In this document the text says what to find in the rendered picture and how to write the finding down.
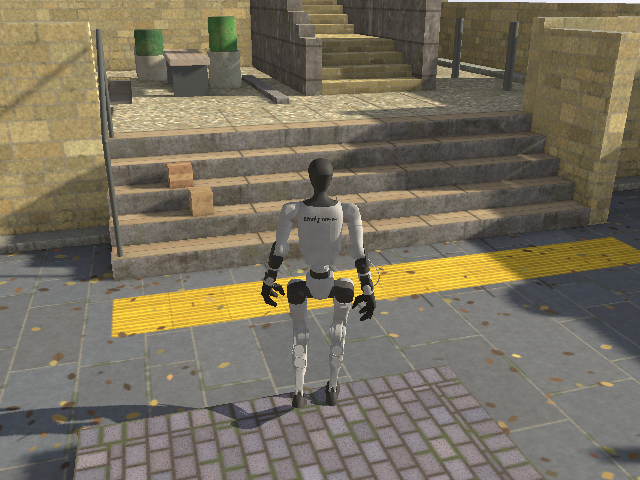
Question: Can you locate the robot right hand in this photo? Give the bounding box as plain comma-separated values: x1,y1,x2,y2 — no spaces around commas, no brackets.
352,292,376,321

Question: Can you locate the robot left upper arm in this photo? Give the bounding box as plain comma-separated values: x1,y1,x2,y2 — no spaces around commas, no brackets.
273,201,300,257

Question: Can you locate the humanoid robot head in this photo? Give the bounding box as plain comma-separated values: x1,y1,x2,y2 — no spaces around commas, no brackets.
303,158,338,207

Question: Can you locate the robot left hand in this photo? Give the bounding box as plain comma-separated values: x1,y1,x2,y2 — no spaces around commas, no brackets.
261,282,285,307

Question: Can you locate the robot right upper arm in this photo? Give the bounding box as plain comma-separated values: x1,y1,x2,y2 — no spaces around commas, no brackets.
341,202,365,259

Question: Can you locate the robot right forearm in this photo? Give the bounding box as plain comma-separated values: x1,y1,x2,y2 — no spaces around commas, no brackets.
355,244,374,295

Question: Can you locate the robot left forearm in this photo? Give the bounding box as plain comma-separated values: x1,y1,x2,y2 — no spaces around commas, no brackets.
263,241,283,286

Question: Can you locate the left robot thigh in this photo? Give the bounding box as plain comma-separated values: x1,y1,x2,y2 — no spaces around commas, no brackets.
287,279,309,345

